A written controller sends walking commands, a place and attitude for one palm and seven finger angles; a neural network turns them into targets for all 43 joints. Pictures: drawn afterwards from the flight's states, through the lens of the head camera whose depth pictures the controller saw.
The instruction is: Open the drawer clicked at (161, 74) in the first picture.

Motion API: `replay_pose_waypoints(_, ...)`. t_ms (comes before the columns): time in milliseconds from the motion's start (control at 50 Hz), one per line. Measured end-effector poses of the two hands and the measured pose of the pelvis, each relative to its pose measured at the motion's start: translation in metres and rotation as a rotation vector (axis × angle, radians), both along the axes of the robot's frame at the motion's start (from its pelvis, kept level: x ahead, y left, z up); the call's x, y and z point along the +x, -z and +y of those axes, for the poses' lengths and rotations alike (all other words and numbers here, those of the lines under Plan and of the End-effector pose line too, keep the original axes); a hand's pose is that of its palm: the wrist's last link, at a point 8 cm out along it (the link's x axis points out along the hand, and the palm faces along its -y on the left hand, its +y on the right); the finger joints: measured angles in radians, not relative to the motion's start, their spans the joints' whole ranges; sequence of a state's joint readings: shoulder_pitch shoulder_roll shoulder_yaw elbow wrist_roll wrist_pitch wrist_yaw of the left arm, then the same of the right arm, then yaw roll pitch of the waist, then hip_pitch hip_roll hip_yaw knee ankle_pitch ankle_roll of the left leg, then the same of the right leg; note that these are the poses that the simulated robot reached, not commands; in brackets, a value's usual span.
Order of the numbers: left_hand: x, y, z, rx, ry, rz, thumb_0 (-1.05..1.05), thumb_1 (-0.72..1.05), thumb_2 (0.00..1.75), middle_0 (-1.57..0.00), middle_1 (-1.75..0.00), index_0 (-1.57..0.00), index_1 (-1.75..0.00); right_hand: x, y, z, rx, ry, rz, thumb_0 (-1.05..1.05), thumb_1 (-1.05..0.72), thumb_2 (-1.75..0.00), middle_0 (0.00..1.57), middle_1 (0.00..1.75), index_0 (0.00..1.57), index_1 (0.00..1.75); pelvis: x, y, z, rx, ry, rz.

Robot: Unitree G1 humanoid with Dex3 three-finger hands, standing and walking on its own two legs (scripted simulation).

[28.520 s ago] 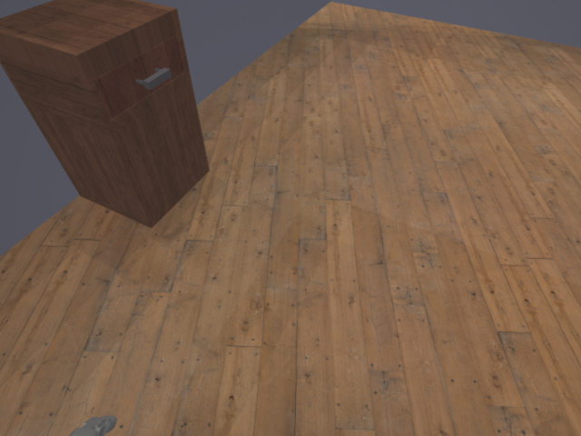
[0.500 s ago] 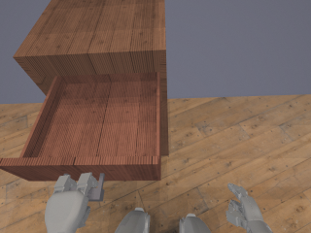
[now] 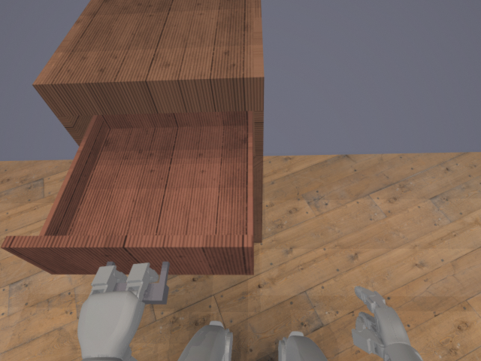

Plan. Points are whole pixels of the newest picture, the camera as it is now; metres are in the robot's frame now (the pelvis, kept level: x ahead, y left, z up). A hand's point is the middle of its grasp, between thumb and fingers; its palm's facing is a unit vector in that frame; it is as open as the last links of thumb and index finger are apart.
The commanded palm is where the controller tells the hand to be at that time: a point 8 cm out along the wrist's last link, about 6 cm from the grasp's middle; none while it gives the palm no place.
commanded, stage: lift the hand off the handle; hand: left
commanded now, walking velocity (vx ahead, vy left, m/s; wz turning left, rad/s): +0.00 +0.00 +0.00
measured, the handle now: (134, 280) +0.25 +0.21 -0.03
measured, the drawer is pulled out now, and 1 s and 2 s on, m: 0.30 0.30 0.30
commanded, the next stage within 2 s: none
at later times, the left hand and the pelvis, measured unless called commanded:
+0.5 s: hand (126, 308) +0.20 +0.21 -0.02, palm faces -0.06 -0.12 -0.99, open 13.7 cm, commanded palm +0.18 +0.20 +0.04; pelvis +0.00 +0.00 +0.03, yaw -1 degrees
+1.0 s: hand (118, 303) +0.20 +0.21 +0.02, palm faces -0.04 -0.15 -0.99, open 13.8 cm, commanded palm +0.18 +0.20 +0.08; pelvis +0.02 +0.01 +0.05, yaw -1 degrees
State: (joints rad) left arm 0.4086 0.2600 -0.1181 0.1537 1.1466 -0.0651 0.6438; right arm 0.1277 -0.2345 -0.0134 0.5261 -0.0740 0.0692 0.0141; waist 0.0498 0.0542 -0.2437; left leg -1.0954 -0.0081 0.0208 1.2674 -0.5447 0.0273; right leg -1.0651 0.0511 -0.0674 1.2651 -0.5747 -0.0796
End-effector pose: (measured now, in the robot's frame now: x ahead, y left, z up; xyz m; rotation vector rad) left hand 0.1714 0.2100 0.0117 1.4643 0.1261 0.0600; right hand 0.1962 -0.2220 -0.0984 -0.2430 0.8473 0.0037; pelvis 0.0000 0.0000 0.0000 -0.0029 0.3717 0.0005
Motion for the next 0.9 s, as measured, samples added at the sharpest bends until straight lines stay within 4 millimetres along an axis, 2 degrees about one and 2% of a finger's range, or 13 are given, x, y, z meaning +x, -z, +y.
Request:
replay_pose_waypoints(180,0.009,0.001,-0.001,0.0,-0.013,0.008,0.0,-0.49,0.3,-0.31,-1.22,-0.32,-1.2,-0.01,-0.001,0.004,0.015,0.022,0.019,0.01,-0.91,-0.9,0.2,0.3,0.2,0.3,-0.004,-0.004,0.0,-0.002,0.001,-0.014)
replay_pose_waypoints(440,0.015,-0.019,0.002,-0.015,-0.011,0.029,0.0,-0.49,0.3,-0.33,-1.21,-0.34,-1.21,-0.021,-0.024,-0.008,-0.009,0.07,0.018,0.01,-0.91,-0.9,0.2,0.3,0.2,0.3,0.002,-0.023,0.002,-0.004,0.012,-0.051)
replay_pose_waypoints(600,0.014,-0.031,0.004,-0.023,-0.012,0.018,0.0,-0.49,0.3,-0.32,-1.2,-0.33,-1.21,-0.014,-0.035,-0.009,-0.013,0.066,0.003,0.01,-0.91,-0.9,0.2,0.3,0.2,0.3,0.007,-0.03,0.006,-0.004,0.014,-0.067)
replay_pose_waypoints(900,0.013,-0.053,0.001,-0.043,-0.011,0.003,0.0,-0.49,0.3,-0.32,-1.2,-0.32,-1.2,0.008,-0.054,0.014,0.041,0.017,-0.047,0.01,-0.91,-0.9,0.2,0.3,0.2,0.3,0.015,-0.042,0.011,-0.006,0.013,-0.102)
